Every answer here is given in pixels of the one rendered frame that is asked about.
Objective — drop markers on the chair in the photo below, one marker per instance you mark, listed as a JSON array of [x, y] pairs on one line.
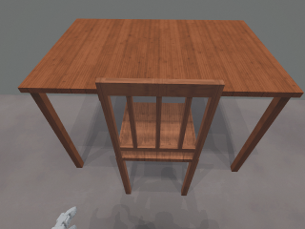
[[156, 131]]

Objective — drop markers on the left robot hand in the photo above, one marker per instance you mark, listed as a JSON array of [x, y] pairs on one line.
[[64, 219]]

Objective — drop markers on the table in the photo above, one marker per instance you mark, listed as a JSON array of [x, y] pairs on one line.
[[225, 50]]

